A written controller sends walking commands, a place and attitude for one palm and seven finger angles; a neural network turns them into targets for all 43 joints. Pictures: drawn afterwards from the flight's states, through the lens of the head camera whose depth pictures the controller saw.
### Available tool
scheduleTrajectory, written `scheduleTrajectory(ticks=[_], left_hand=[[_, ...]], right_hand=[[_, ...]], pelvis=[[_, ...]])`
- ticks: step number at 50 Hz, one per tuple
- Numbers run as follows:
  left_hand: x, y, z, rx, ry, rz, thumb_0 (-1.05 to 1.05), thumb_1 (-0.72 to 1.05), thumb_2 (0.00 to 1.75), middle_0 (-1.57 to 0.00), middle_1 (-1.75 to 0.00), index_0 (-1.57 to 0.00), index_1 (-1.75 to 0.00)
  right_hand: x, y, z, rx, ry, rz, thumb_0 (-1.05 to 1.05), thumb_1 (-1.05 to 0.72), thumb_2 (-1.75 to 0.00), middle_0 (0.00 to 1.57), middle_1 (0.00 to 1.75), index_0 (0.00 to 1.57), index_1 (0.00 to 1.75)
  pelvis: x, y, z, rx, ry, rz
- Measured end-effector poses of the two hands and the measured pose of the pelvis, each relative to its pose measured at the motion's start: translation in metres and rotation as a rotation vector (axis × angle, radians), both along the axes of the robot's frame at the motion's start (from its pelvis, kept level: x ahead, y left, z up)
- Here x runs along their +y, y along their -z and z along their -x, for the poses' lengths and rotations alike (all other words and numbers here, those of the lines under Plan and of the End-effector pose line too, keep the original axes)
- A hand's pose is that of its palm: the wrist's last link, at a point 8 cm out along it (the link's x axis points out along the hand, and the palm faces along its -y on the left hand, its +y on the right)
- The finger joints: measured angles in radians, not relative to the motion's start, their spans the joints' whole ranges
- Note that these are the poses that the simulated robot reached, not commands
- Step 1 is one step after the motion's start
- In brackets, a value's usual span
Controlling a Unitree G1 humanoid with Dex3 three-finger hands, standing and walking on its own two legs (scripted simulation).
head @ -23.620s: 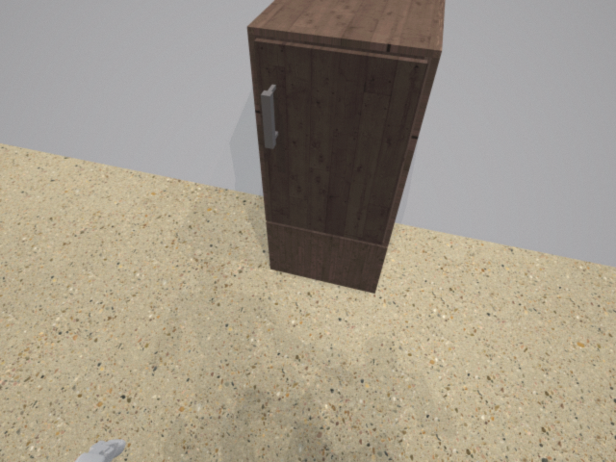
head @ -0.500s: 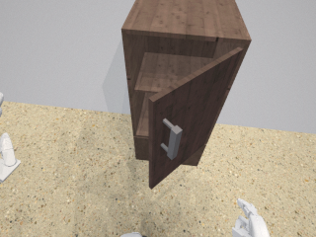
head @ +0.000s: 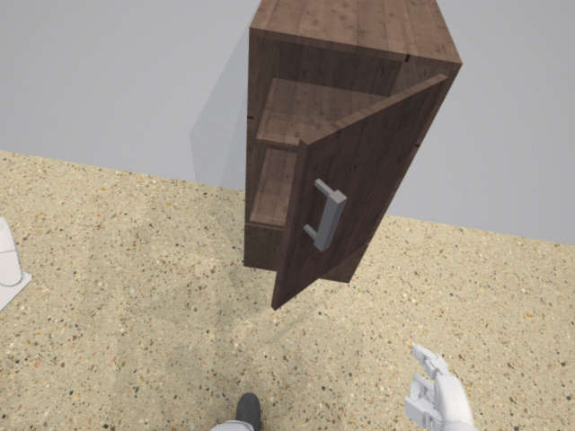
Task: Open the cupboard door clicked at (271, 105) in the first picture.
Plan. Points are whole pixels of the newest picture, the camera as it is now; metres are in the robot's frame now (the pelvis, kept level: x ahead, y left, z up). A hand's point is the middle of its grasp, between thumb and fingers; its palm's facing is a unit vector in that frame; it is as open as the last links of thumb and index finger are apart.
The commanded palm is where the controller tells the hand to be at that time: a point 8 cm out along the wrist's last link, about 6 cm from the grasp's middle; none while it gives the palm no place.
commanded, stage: stop stepping back and stand still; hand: left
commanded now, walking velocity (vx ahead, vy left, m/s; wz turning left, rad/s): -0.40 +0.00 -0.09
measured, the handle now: (321, 216) +0.49 -0.02 -0.03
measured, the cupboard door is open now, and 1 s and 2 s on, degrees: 47 47 47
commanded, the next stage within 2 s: none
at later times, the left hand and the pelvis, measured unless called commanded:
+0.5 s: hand out of the picture +0.05 +0.24 +0.19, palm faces +0.27 -0.81 -0.52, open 7.5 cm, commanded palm +0.02 +0.30 +0.18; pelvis -0.15 +0.01 -0.01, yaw -6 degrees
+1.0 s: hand out of the picture +0.00 +0.24 +0.18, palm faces +0.42 -0.72 -0.56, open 7.5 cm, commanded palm -0.06 +0.29 +0.18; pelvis -0.21 -0.01 -0.01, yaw -3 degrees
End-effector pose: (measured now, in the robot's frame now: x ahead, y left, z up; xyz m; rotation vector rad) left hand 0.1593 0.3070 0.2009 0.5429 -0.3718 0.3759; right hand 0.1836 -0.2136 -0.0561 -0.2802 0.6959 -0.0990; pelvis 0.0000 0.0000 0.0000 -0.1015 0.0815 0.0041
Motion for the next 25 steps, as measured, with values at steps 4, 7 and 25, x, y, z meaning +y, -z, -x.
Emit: scheduleTrajectory(ticks=[4,7,25], left_hand=[[-0.015,0.009,0.022,-0.014,0.053,-0.019,0.01,0.89,0.90,-0.21,-0.30,-0.20,-0.30],[-0.024,0.013,0.033,-0.029,0.113,-0.019,0.01,0.88,0.90,-0.21,-0.30,-0.21,-0.30],[-0.025,-0.004,0.142,0.061,0.176,-0.088,0.01,0.88,0.90,-0.22,-0.30,-0.21,-0.30]], right_hand=[[0.001,0.013,0.021,-0.033,-0.024,-0.019,0.01,-0.90,-0.89,0.20,0.30,0.21,0.30],[-0.003,0.025,0.052,-0.009,0.011,-0.017,0.01,-0.90,-0.89,0.20,0.30,0.21,0.30],[-0.029,0.023,0.241,0.094,0.203,0.008,0.01,-0.90,-0.89,0.20,0.30,0.21,0.30]], pelvis=[[-0.004,0.015,0.035,0.016,0.063,-0.052],[0.001,0.020,0.056,-0.042,0.088,-0.032],[0.014,0.006,0.152,-0.104,0.111,-0.116]])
